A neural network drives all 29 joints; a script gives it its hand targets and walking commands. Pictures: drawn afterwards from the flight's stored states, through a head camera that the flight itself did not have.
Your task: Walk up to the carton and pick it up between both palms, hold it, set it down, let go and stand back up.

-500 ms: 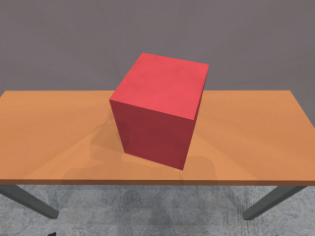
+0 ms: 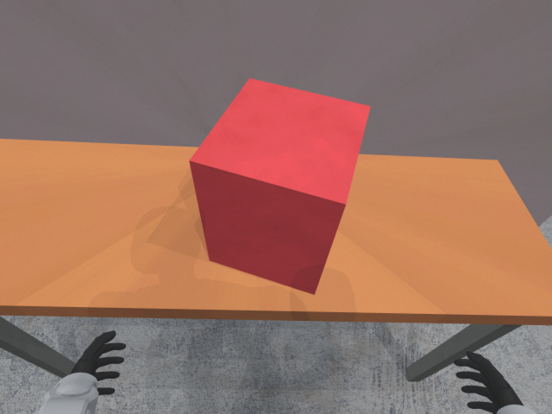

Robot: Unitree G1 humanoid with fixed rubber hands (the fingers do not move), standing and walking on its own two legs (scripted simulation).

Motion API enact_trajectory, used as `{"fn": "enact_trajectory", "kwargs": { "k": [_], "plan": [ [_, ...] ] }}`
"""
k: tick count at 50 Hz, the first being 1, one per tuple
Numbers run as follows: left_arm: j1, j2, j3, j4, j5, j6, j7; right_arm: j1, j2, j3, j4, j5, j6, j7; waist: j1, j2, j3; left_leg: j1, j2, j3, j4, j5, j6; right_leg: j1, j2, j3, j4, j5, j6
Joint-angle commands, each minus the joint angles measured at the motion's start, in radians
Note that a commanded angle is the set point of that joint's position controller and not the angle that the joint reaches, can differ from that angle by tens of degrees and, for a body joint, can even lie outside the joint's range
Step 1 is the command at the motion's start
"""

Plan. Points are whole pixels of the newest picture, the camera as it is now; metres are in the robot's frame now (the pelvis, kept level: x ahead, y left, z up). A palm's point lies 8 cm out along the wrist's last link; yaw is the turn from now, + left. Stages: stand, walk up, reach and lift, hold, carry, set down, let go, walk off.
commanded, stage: reach and lift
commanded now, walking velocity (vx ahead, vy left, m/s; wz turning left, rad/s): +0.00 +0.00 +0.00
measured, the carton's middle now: (283, 190) +0.46 +0.00 +0.05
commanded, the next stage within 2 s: none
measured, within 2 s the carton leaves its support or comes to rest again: neither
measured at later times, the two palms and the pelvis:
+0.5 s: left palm out of the picture +0.15 +0.28 -0.04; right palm out of the picture +0.12 -0.24 -0.03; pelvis -0.03 +0.01 +0.01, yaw +0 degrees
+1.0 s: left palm (63, 368) +0.19 +0.28 +0.00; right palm (440, 407) +0.14 -0.18 +0.01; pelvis +0.00 +0.04 +0.02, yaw -4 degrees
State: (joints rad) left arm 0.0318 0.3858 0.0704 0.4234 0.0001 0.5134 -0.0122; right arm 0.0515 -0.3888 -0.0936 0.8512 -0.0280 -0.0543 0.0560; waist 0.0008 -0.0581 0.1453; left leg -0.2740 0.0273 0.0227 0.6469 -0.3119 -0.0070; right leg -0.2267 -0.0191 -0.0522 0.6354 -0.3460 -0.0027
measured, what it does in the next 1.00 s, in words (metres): stands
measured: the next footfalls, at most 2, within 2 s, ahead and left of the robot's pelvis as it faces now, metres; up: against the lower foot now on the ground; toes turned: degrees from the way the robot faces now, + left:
none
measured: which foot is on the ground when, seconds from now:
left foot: down 0.00-1.00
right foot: down 0.00-1.00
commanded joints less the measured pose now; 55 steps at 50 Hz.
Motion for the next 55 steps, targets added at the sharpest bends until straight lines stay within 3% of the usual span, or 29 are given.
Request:
{"fn": "enact_trajectory", "kwargs": {
  "k": [1,4,9,17,20,23,27,29,31,32,34,35,37,39,42,43,45,47,50,55],
  "plan": [
    [0.071,0.106,0.105,-0.195,0.048,-0.088,-0.005,0.068,-0.054,-0.001,-0.163,0.086,-0.081,-0.034,-0.016,0.059,-0.315,0.300,-0.044,0.054,-0.125,0.417,-0.042,0.094,0.028,0.005,-0.172,0.559,0.020],
    [0.091,0.122,0.108,-0.254,0.017,-0.155,-0.006,0.129,0.004,0.007,-0.186,0.088,-0.114,-0.057,-0.028,0.060,-0.335,0.298,-0.051,0.050,-0.151,0.409,-0.043,0.121,0.023,0.017,-0.190,0.555,0.025],
    [0.134,0.144,0.089,-0.278,-0.025,-0.234,-0.010,0.197,0.091,0.007,-0.241,0.079,-0.140,-0.102,-0.041,0.069,-0.299,0.307,-0.055,0.055,-0.219,0.344,-0.036,0.136,0.021,0.023,-0.260,0.444,0.022],
    [0.153,0.175,0.062,-0.288,-0.067,-0.253,-0.029,0.225,0.149,-0.024,-0.479,0.062,-0.090,-0.162,-0.006,0.082,-0.215,0.239,-0.038,0.113,-0.306,0.126,-0.003,0.136,0.020,0.029,-0.344,0.133,0.001],
    [0.133,0.187,0.062,-0.307,-0.081,-0.245,-0.039,0.246,0.169,-0.010,-0.593,0.075,-0.059,-0.183,0.007,0.038,-0.200,0.295,-0.058,0.125,-0.265,0.063,0.007,0.026,-0.020,0.054,-0.374,0.005,-0.035],
    [0.092,0.212,0.066,-0.354,-0.103,-0.238,-0.050,0.273,0.197,0.030,-0.712,0.105,-0.023,-0.204,0.018,-0.016,-0.189,0.474,-0.093,0.114,-0.175,0.056,0.002,-0.215,-0.088,0.088,-0.429,-0.140,-0.088],
    [0.070,0.232,0.082,-0.404,-0.115,-0.234,-0.064,0.344,0.217,0.074,-0.815,0.141,0.035,-0.222,0.017,-0.031,-0.166,0.683,-0.104,0.085,-0.100,0.087,-0.005,-0.459,-0.146,0.116,-0.489,-0.250,-0.146],
    [0.068,0.226,0.076,-0.425,-0.119,-0.232,-0.069,0.362,0.211,0.075,-0.848,0.154,0.063,-0.226,0.005,-0.010,-0.163,0.705,-0.090,0.073,-0.103,0.073,-0.006,-0.479,-0.145,0.111,-0.487,-0.248,-0.158],
    [0.066,0.209,0.064,-0.453,-0.122,-0.234,-0.071,0.350,0.191,0.064,-0.884,0.163,0.088,-0.227,-0.007,0.047,-0.167,0.597,-0.045,0.050,-0.167,-0.013,0.007,-0.356,-0.104,0.084,-0.435,-0.185,-0.140],
    [0.069,0.194,0.055,-0.464,-0.125,-0.238,-0.068,0.328,0.175,0.049,-0.903,0.161,0.100,-0.224,-0.014,0.096,-0.173,0.464,-0.005,0.036,-0.234,-0.096,0.019,-0.213,-0.059,0.061,-0.383,-0.120,-0.115],
    [0.097,0.144,0.031,-0.465,-0.131,-0.263,-0.057,0.269,0.133,-0.003,-0.912,0.148,0.120,-0.204,-0.029,0.269,-0.197,-0.007,0.116,0.005,-0.473,-0.290,0.072,0.316,0.096,-0.004,-0.207,0.104,-0.011],
    [0.121,0.120,0.024,-0.467,-0.126,-0.279,-0.054,0.256,0.113,-0.021,-0.902,0.153,0.123,-0.193,-0.034,0.316,-0.214,-0.194,0.156,-0.004,-0.547,-0.332,0.089,0.535,0.143,-0.016,-0.139,0.205,0.023],
    [0.157,0.123,0.036,-0.479,-0.128,-0.308,-0.055,0.256,0.109,-0.033,-0.892,0.171,0.116,-0.182,-0.029,0.293,-0.223,-0.222,0.156,-0.017,-0.548,-0.277,0.073,0.595,0.134,0.004,-0.138,0.271,0.024],
    [0.162,0.139,0.035,-0.475,-0.141,-0.330,-0.059,0.256,0.132,-0.042,-0.904,0.174,0.109,-0.176,-0.017,0.269,-0.200,-0.177,0.135,-0.004,-0.530,-0.256,0.049,0.536,0.108,0.013,-0.181,0.224,0.009],
    [0.206,0.191,0.042,-0.468,-0.216,-0.365,-0.080,0.340,0.237,0.011,-0.936,0.157,0.092,-0.204,0.004,0.091,-0.140,0.197,0.011,0.065,-0.364,0.114,0.000,0.141,0.006,0.080,-0.367,0.130,-0.030],
    [0.216,0.200,0.043,-0.487,-0.232,-0.379,-0.088,0.380,0.268,0.053,-0.951,0.158,0.079,-0.221,0.006,0.069,-0.158,0.309,-0.004,0.056,-0.321,0.204,-0.003,0.043,-0.004,0.088,-0.386,0.156,-0.019],
    [0.303,0.187,0.067,-0.508,-0.216,-0.415,-0.105,0.505,0.292,0.152,-0.967,0.179,0.044,-0.245,0.029,0.087,-0.220,0.408,-0.010,0.038,-0.253,0.432,-0.007,0.032,0.002,0.090,-0.362,0.416,0.006],
    [0.355,0.192,0.086,-0.549,-0.211,-0.459,-0.118,0.499,0.286,0.161,-0.991,0.194,-0.011,-0.256,0.054,0.095,-0.270,0.466,-0.007,0.015,-0.218,0.565,-0.023,0.035,0.023,0.086,-0.362,0.501,0.002],
    [0.390,0.201,0.087,-0.564,-0.209,-0.502,-0.129,0.513,0.280,0.147,-1.005,0.200,-0.076,-0.268,0.066,0.127,-0.251,0.493,-0.003,0.002,-0.208,0.606,-0.041,0.013,0.031,0.079,-0.380,0.471,-0.008],
    [0.396,0.233,0.088,-0.582,-0.235,-0.577,-0.144,0.539,0.318,0.173,-1.056,0.195,-0.156,-0.295,0.083,0.108,-0.234,0.478,0.001,0.003,-0.206,0.539,-0.035,-0.003,0.014,0.085,-0.391,0.415,-0.006]
  ]
}}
